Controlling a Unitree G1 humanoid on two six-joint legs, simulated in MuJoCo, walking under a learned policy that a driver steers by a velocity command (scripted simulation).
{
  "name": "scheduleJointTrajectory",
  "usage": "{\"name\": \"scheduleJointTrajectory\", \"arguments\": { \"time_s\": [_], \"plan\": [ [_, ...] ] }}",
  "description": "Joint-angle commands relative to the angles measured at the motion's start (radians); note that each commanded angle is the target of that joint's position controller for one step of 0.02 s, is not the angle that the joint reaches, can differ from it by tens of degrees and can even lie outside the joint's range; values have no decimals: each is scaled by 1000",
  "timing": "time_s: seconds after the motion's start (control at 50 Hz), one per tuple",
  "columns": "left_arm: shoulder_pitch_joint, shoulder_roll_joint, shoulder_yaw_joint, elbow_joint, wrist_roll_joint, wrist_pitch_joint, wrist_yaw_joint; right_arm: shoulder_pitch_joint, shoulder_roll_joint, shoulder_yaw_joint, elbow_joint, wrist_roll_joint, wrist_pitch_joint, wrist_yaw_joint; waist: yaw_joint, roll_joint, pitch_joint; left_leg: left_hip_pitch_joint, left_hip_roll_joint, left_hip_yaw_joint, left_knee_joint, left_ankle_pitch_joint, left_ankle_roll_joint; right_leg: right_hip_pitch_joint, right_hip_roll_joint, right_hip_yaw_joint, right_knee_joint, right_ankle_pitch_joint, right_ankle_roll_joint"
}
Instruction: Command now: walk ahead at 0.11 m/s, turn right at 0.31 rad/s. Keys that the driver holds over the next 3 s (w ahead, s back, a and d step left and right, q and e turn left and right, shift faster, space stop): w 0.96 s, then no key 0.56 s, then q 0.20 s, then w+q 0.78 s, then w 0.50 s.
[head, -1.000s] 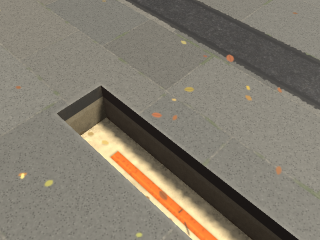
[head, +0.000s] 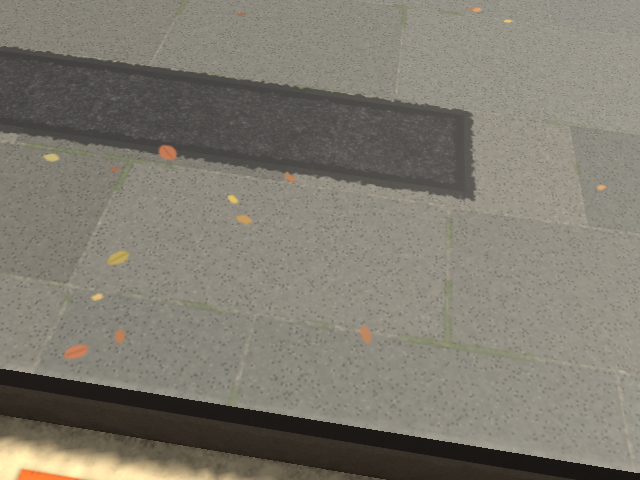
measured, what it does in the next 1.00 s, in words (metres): walks ahead: right foot, then left foot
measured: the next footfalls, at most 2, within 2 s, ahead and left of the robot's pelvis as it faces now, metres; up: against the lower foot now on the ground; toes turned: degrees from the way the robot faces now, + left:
right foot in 0.24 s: +0.04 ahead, -0.14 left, +0.00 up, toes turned -1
left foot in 0.60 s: +0.20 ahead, +0.10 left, +0.00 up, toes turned +0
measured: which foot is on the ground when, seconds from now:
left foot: down 0.00-0.26, up 0.28-0.58, down 0.60-1.00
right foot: up 0.00-0.22, down 0.24-0.60, up 0.62-1.00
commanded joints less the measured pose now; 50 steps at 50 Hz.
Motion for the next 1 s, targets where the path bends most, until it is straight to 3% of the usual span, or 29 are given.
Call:
{"name": "scheduleJointTrajectory", "arguments": {
  "time_s": [0.02, 0.14, 0.22, 0.24, 0.26, 0.28, 0.3, 0.36, 0.46, 0.5, 0.52, 0.58, 0.6, 0.62, 0.64, 0.66, 0.68, 0.7, 0.72, 0.76, 0.8, 0.82, 0.86, 0.88, 0.9, 0.92, 0.94, 0.96, 1.0],
  "plan": [
    [18, 49, 8, -55, -1, -15, 4, -14, -133, -28, -63, 17, -10, -8, -14, 221, -72, 122, 198, -204, -223, -179, 168, -26, -47, -40, -121, 41, 17],
    [-55, 10, -28, -54, 3, -78, -25, 78, -236, -57, 2, 37, -11, -7, -78, 251, -17, 90, 239, -249, -252, -298, 183, 141, -116, -161, -532, -52, -35],
    [83, 5, -28, 20, -4, -100, -32, 71, -212, -46, 33, 56, -14, 18, 0, 190, -34, -58, 203, -208, -176, -249, 163, 447, -94, -207, -847, 162, -114],
    [157, 23, -20, 41, -8, -96, -26, 54, -165, -31, 33, 47, -29, 27, 40, 162, -76, -157, 172, -172, -97, -226, 122, 604, -133, -159, -836, 153, -136],
    [260, 83, -5, 55, -1, -93, -17, -7, -84, -7, 2, 29, -54, 42, 88, 23, -129, -330, 74, -49, 140, -214, 43, 759, -285, 62, -871, -4, -188],
    [262, 180, 21, 55, 8, -91, -25, -64, -92, -7, -52, 32, -80, 47, 102, -164, -75, -488, -1, 29, 295, -248, 7, 709, -448, 346, -976, -212, -302],
    [225, 135, 8, 45, 17, -103, -24, -95, -177, -31, -63, 42, -97, 46, 106, -123, 0, -547, 45, -36, 415, -263, 0, 650, -472, 392, -1021, -216, -340],
    [149, 70, -17, 45, 10, -126, -20, -26, -192, -43, -39, 35, -112, 48, 49, -115, 40, -589, 95, -56, 474, -128, 6, 641, -403, 221, -1025, 64, -292],
    [161, 78, -16, 95, 18, -123, -21, -57, -82, -15, -59, 18, -107, 74, 38, -94, -37, -305, 48, 42, 359, 111, -13, 474, -282, -45, -1007, 462, -276],
    [176, 86, -17, 108, -5, -123, -33, -18, -96, -15, -57, 33, -98, 76, 34, -80, -13, -271, 44, 41, 362, 110, -2, 438, -298, -33, -1008, 424, -302],
    [163, 95, -13, 103, 29, -140, -43, 113, -146, -47, -8, 37, -103, 88, -20, -64, -110, -126, 33, 54, 570, 240, 3, 402, -355, -24, -945, 504, -322],
    [20, 76, -20, 71, -13, -147, -47, 259, -158, -64, 20, 20, -114, 81, -136, -46, -88, 69, 3, 56, 463, 73, 70, 268, -279, -95, -659, 790, -260],
    [-27, 87, -18, 67, -9, -149, -46, 392, -177, -77, 55, 17, -119, 79, -226, -38, -117, 216, -40, 111, 380, 101, 75, 213, -269, -86, -446, 857, -246],
    [-4, 67, -26, 75, -18, -155, -43, 409, -189, -77, 56, 9, -114, 71, -242, 74, -68, 314, -70, 169, 137, 22, 107, 88, -174, -129, -202, 766, -216],
    [72, -28, -49, 70, -3, -158, -37, 399, -231, -75, 50, 11, -111, 65, -168, 364, -61, 430, 187, -233, 93, 222, 229, -185, -67, -115, 245, -107, -156],
    [190, -35, -52, 130, -7, -173, -48, 304, -145, -28, -21, 35, -113, 66, -57, 233, -88, 325, 307, -424, 132, 694, 293, -205, -40, 86, 336, -223, -169],
    [179, 26, -28, 92, -54, -174, -41, 311, -181, -40, -14, 50, -107, 75, -27, 183, -100, 272, 381, -557, -26, 540, 391, -259, -38, 53, 357, -176, -149],
    [118, 39, -18, 59, -70, -158, -29, 265, -198, -43, 2, 62, -119, 86, 16, 108, -5, 141, 428, -644, -97, 238, 423, -298, -114, 23, 294, -157, -130],
    [38, 46, -17, 46, -53, -132, -21, 202, -154, -29, 5, 74, -128, 87, 19, 39, 60, 49, 421, -575, -126, 133, 383, -299, -173, 30, 202, -108, -116],
    [23, -24, -45, 48, -28, -121, -35, 154, -172, -32, 5, 55, -125, 59, 24, 89, 60, -48, 333, -426, -164, 7, 329, -209, -217, -41, 14, -14, -85],
    [-66, -21, -40, 36, -2, -142, -43, 263, -217, -50, 41, 24, -138, 21, -29, 64, 33, 91, 313, -375, -130, 107, 303, -324, -222, -57, 16, 183, -95],
    [-219, 31, -14, -4, -29, -156, -54, 324, -196, -46, 59, 32, -149, 1, -61, 116, 84, 206, 280, -327, -135, -13, 238, -461, -239, -3, -95, 243, -100],
    [-317, -11, -29, -32, -33, -163, -67, 370, -162, -43, 78, 49, -148, -37, -83, 193, 129, 227, 268, -272, -196, -134, 227, -518, -229, -47, -242, 334, -77],
    [-335, -35, -34, -35, -20, -161, -76, 399, -143, -36, 79, 45, -134, -50, -93, 174, 116, 220, 263, -260, -197, -138, 236, -481, -220, -72, -281, 423, -68],
    [-387, -45, -34, -45, -30, -154, -87, 493, -126, -29, 109, 47, -127, -66, -123, 163, 149, 302, 299, -289, -244, -178, 231, -589, -212, -101, -258, 328, -79],
    [-400, -77, -45, -69, -48, -147, -89, 525, -122, -31, 136, 74, -106, -63, -119, 119, 172, 367, 282, -284, -291, -154, 222, -638, -196, -109, -297, 280, -76],
    [-430, -88, -52, -76, -51, -149, -97, 523, -117, -26, 134, 68, -93, -56, -106, 139, 173, 319, 282, -239, -296, -131, 210, -573, -190, -117, -334, 349, -82],
    [-397, -138, -91, -70, -26, -157, -115, 368, -129, -22, 73, 81, -78, -53, -61, 40, 149, 45, 205, -72, -395, -78, 170, -205, -162, -185, -530, 558, -105],
    [-395, -128, -75, -47, -11, -162, -126, 354, -167, -27, 72, 92, -93, -31, -61, 46, 59, -20, 212, 12, -458, 30, 149, 157, -106, -220, -530, 714, -107]
  ]
}}
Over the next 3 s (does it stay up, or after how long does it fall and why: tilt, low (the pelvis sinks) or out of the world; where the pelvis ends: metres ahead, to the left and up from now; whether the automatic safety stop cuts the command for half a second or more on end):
stays up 1.24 0.06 -0.02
